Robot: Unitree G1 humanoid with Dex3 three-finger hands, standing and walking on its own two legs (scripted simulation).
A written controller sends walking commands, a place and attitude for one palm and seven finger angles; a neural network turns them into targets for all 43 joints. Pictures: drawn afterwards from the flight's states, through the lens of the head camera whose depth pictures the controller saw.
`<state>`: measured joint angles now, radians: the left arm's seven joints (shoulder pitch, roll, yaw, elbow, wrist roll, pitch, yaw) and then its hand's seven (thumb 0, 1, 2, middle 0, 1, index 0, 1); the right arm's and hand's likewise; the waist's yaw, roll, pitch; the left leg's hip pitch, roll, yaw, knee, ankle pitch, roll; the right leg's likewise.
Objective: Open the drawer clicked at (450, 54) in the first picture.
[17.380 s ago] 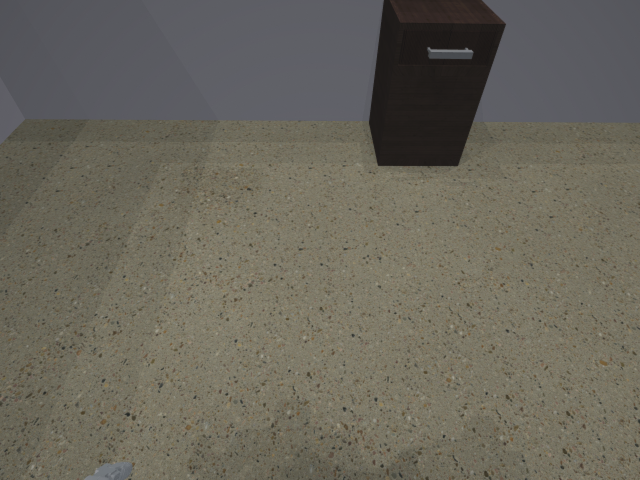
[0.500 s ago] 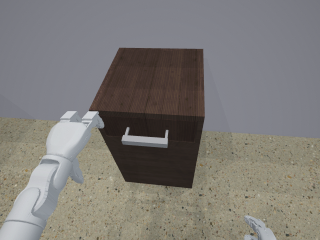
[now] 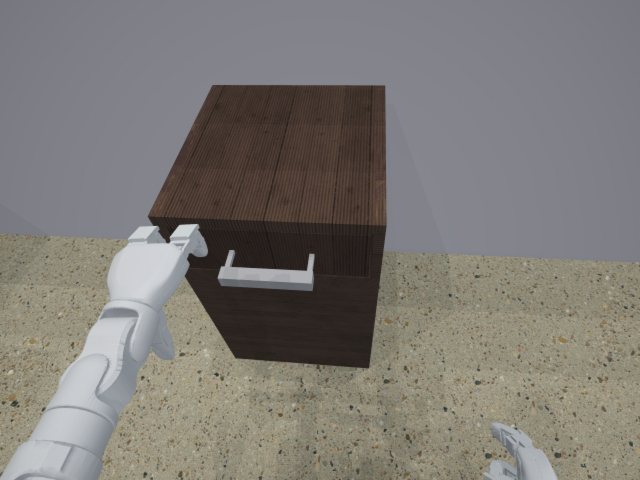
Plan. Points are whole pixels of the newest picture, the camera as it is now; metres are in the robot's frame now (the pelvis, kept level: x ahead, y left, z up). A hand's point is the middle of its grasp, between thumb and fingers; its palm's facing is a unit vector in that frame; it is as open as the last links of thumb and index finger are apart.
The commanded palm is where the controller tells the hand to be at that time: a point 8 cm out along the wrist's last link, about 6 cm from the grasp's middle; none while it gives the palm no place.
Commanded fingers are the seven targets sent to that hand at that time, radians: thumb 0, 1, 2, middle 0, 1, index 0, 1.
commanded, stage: move the hooked fingers above the handle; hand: left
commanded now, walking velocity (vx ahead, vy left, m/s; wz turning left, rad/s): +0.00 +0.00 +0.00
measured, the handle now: (268, 267) +0.50 +0.16 -0.15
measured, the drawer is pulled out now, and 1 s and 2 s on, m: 0.00 0.00 0.00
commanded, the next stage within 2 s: none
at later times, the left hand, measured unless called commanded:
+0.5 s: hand (204, 290) +0.38 +0.23 -0.04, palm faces -0.14 -0.04 -0.99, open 13.9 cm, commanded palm +0.37 +0.22 +0.03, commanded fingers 0.00 -0.50 0.30 -0.30 -1.20 -0.30 -1.20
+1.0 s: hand (250, 276) +0.44 +0.17 -0.09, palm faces -0.13 -0.04 -0.99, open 13.8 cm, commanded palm +0.43 +0.18 -0.03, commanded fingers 0.00 -0.50 0.30 -0.30 -1.20 -0.30 -1.20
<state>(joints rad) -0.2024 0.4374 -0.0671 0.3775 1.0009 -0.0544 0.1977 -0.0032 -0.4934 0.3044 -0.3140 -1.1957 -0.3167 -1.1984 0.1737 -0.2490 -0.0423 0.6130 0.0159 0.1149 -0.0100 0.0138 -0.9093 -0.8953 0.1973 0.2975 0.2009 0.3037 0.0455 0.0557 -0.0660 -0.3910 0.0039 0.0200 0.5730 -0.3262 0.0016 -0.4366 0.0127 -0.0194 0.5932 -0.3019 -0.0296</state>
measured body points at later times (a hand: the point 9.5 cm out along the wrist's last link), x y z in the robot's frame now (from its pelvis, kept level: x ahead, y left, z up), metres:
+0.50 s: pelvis +0.00 +0.02 -0.02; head +0.07 +0.00 +0.43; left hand +0.38 +0.23 +0.02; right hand +0.08 -0.25 -0.15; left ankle -0.03 +0.12 -0.73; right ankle -0.01 -0.10 -0.73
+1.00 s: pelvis -0.02 +0.02 -0.05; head +0.10 +0.02 +0.39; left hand +0.44 +0.17 -0.04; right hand +0.00 -0.24 -0.18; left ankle -0.03 +0.12 -0.73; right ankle -0.01 -0.10 -0.73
